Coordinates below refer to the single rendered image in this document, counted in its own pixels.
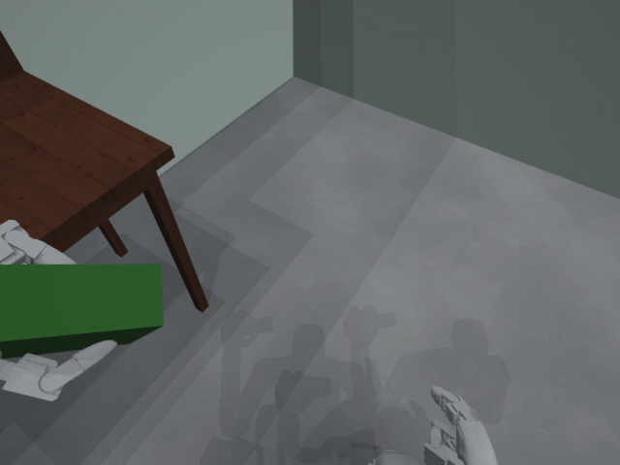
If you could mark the sponge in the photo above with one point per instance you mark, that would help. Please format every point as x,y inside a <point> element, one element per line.
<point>53,308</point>

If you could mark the table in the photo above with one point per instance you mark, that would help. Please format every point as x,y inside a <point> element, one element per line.
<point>66,167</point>

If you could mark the robot right hand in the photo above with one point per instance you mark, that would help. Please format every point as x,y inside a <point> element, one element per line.
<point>469,445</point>

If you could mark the robot left hand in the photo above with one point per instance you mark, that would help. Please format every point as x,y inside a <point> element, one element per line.
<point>33,375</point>

